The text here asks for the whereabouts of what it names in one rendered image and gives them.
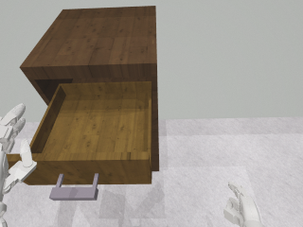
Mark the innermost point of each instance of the robot left hand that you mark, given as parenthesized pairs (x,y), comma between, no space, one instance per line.
(10,126)

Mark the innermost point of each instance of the drawer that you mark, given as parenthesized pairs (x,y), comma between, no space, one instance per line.
(93,128)

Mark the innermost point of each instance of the handle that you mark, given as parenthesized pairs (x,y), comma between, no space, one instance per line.
(59,193)

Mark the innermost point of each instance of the cabinet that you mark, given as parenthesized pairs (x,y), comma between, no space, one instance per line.
(98,45)

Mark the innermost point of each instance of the robot right hand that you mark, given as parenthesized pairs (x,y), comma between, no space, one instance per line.
(244,209)

